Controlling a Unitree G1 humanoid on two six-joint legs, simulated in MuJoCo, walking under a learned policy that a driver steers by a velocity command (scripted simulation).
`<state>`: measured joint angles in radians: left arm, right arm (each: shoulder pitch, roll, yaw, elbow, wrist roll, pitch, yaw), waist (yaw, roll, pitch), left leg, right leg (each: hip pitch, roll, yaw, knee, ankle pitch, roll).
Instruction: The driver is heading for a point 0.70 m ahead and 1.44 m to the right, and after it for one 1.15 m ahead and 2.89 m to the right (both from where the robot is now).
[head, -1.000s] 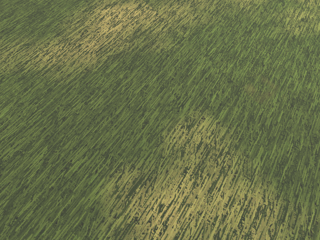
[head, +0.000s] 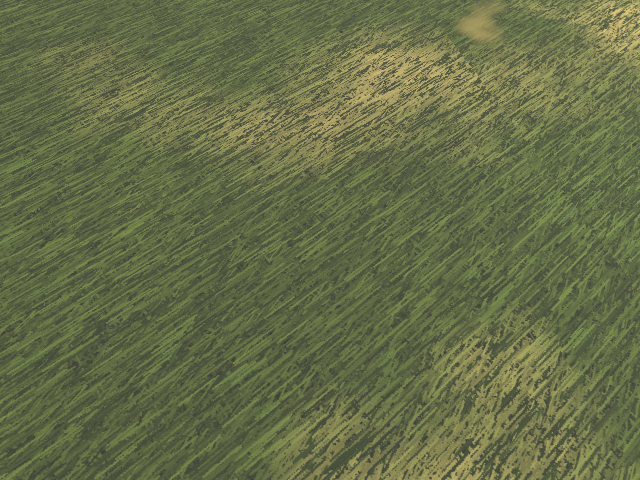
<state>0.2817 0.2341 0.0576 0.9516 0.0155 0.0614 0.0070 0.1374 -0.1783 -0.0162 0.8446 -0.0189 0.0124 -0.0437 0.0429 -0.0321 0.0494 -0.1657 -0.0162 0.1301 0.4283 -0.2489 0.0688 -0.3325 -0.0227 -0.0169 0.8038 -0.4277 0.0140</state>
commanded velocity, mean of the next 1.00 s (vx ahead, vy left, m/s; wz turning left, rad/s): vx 0.21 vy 0.00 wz -0.52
